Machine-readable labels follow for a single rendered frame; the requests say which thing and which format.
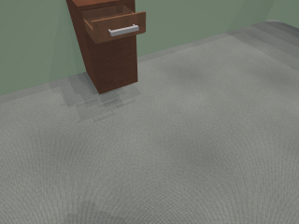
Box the cabinet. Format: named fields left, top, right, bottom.
left=65, top=0, right=138, bottom=94

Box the handle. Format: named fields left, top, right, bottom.
left=108, top=24, right=139, bottom=36

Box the drawer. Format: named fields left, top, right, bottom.
left=81, top=5, right=146, bottom=44

